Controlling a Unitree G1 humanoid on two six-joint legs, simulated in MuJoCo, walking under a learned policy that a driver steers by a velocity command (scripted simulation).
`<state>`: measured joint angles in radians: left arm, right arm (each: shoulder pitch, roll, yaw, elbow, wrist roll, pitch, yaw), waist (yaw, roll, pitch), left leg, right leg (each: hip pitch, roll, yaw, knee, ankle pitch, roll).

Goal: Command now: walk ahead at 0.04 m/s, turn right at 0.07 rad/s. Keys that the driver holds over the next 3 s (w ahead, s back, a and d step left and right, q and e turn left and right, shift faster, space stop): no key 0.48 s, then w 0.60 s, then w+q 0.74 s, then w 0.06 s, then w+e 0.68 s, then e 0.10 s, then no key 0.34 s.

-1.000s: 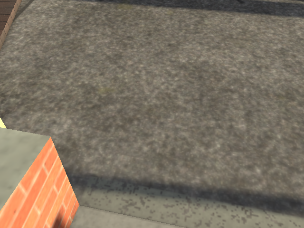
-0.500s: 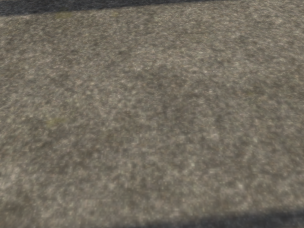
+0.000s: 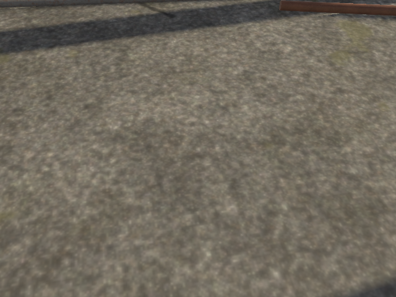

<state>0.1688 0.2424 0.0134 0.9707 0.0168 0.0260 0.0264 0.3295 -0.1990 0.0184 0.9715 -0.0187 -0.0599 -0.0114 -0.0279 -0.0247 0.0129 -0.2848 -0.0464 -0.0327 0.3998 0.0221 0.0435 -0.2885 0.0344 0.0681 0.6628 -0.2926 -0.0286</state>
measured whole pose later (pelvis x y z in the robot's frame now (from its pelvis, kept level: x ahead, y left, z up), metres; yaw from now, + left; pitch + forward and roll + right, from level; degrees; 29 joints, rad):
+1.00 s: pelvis +0.16 +0.00 +0.00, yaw +1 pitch +1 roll +0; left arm 0.26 0.22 0.07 0.98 0.03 -0.08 -0.01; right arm 0.46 -0.16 -0.04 1.09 -0.02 -0.10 -0.01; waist -0.03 -0.03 0.00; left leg -0.06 -0.03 0.00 0.38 -0.22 0.06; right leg -0.50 -0.03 -0.05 0.98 -0.29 -0.06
